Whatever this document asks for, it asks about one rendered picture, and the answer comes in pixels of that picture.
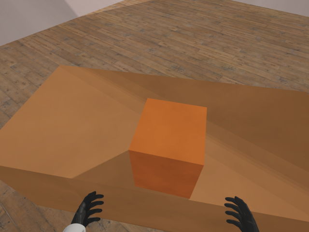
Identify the carton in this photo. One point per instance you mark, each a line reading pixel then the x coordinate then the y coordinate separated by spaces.
pixel 168 147

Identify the pedestal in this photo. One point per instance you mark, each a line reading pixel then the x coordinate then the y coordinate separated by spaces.
pixel 72 137

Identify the right robot hand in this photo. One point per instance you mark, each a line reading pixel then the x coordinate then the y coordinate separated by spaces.
pixel 246 221

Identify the left robot hand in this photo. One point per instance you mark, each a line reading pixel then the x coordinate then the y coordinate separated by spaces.
pixel 83 212

